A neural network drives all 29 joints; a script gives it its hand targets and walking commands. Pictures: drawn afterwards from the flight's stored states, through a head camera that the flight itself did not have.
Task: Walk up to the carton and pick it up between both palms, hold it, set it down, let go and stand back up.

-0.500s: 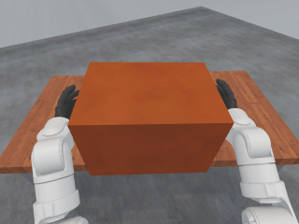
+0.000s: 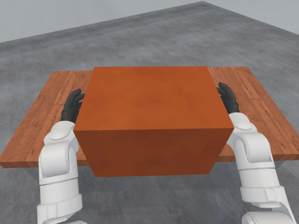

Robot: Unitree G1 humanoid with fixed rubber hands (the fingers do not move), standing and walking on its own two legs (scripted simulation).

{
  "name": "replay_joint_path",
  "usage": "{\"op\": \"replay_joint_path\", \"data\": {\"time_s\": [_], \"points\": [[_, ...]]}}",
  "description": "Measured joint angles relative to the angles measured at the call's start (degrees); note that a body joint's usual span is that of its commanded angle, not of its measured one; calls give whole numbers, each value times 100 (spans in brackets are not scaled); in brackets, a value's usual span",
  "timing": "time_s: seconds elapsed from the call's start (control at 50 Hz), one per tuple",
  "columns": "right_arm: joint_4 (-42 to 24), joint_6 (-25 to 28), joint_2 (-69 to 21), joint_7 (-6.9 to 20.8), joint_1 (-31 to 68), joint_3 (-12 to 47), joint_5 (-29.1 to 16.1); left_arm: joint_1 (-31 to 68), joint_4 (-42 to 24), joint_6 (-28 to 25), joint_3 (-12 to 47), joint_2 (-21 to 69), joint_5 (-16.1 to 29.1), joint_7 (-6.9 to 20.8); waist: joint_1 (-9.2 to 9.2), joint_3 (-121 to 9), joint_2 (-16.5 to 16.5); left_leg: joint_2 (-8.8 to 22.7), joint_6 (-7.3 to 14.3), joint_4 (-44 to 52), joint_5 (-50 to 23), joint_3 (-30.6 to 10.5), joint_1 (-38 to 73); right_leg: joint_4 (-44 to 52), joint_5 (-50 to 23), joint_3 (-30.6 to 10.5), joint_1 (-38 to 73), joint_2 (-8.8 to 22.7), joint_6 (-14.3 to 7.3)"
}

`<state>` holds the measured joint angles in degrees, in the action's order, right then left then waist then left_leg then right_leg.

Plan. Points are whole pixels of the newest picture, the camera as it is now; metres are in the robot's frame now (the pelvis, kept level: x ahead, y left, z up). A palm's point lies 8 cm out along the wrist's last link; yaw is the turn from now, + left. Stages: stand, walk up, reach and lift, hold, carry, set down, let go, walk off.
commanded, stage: set down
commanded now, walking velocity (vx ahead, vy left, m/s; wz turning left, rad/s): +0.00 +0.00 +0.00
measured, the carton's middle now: (151, 120) +0.35 -0.02 +0.13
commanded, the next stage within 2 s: none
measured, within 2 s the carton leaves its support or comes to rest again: neither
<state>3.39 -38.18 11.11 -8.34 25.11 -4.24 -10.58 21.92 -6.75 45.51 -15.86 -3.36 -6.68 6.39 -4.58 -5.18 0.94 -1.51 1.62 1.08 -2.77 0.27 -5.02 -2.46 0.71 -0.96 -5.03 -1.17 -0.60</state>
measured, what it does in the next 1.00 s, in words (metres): stands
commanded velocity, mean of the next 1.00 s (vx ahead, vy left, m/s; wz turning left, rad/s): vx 0.00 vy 0.00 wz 0.00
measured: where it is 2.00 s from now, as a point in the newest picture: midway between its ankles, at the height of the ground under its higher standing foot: outside the picture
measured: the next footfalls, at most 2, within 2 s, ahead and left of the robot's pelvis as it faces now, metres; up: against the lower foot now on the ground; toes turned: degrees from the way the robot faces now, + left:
none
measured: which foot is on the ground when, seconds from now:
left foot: down 0.00-1.00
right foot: down 0.00-1.00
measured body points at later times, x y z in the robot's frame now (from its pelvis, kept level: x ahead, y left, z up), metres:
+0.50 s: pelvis +0.03 +0.00 +0.00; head +0.04 +0.00 +0.45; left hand +0.40 +0.17 +0.13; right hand +0.38 -0.22 +0.13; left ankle +0.02 +0.10 -0.76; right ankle +0.00 -0.11 -0.76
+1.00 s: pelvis +0.04 -0.01 +0.00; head +0.07 -0.02 +0.45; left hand +0.42 +0.16 +0.09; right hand +0.39 -0.23 +0.08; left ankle +0.02 +0.10 -0.76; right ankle +0.00 -0.11 -0.76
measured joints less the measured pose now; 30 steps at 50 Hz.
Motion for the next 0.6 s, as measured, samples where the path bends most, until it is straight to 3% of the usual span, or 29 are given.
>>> {"op": "replay_joint_path", "data": {"time_s": [0.18, 0.38, 0.6], "points": [[398, 252, -133, 213, 224, -175, 317, 240, 548, -388, -127, 39, 6, -15, -49, -134, 47, -21, 22, 45, -16, -19, -203, 49, -6, 36, -190, 23, 21], [321, 495, -207, 211, -190, -76, 302, -166, 340, -484, -64, 94, 13, -10, -187, -151, -70, -10, -14, 161, 87, -34, 4, 335, 10, 55, 102, 15, -5], [318, 691, -174, 191, -265, -11, 284, -202, 260, -565, -51, 105, -21, 1, -192, 75, 4, 7, -40, 150, 209, -35, 214, 399, 91, 69, 346, -1, -28]]}}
